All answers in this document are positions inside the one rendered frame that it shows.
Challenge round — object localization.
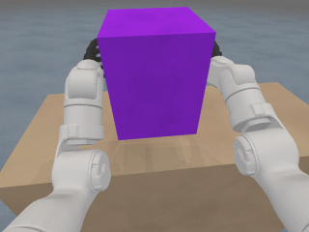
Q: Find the robot right upper arm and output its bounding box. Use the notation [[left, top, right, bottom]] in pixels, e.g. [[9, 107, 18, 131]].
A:
[[234, 127, 309, 232]]

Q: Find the robot left hand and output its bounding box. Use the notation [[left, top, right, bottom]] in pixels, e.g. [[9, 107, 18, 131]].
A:
[[83, 38, 105, 78]]

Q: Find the carton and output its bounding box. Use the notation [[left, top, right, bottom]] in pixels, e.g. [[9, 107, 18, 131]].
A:
[[97, 7, 216, 140]]

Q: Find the left robot forearm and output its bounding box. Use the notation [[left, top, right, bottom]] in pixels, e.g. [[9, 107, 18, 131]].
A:
[[51, 59, 104, 187]]

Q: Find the robot right hand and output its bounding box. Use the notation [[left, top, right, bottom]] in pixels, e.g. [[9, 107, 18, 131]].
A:
[[211, 41, 222, 58]]

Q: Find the right robot forearm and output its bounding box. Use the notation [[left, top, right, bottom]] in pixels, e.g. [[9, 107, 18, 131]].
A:
[[207, 56, 299, 163]]

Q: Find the pedestal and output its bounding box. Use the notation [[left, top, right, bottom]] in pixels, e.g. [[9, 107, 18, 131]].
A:
[[0, 82, 309, 232]]

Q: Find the robot left upper arm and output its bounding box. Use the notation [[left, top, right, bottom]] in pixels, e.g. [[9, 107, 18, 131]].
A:
[[2, 149, 111, 232]]

